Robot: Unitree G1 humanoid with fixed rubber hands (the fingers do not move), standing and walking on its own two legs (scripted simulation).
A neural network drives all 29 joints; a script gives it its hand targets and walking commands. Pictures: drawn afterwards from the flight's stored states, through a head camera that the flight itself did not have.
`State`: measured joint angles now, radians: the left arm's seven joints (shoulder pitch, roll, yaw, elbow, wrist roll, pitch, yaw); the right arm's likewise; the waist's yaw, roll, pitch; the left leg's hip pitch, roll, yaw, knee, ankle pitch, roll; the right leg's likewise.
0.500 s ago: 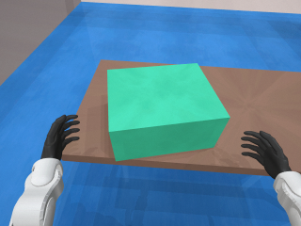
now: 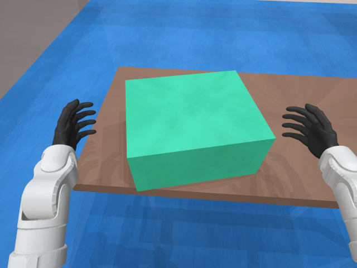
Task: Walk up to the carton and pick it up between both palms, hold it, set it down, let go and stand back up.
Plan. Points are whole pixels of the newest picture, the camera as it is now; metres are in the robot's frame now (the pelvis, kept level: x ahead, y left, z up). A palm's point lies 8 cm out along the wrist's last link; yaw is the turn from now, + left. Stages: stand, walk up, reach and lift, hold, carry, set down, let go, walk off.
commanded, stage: reach and lift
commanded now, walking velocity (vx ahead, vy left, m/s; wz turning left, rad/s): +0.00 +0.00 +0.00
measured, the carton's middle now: (189, 126) +0.45 -0.03 +0.04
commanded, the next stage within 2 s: none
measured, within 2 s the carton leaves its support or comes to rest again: neither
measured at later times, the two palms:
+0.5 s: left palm (70, 105) +0.38 +0.22 +0.18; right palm (316, 107) +0.37 -0.28 +0.17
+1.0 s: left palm (75, 83) +0.44 +0.22 +0.19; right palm (307, 86) +0.43 -0.28 +0.19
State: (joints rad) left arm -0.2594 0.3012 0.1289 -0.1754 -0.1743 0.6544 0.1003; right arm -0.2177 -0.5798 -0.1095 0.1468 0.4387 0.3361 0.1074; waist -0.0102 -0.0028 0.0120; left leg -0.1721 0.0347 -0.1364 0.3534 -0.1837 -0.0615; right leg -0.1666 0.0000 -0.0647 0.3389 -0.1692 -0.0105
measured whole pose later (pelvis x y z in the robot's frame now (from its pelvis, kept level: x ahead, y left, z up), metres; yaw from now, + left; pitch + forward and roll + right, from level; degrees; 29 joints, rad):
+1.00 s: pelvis +0.01 +0.00 +0.00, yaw +0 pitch +5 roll -1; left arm -0.92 0.37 0.13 0.68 -0.20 0.53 0.09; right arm -0.89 -0.59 0.05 0.89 0.44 0.27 0.12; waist -0.01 0.00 -0.06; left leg -0.25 0.03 -0.14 0.35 -0.18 -0.06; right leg -0.25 0.00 -0.06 0.34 -0.17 -0.01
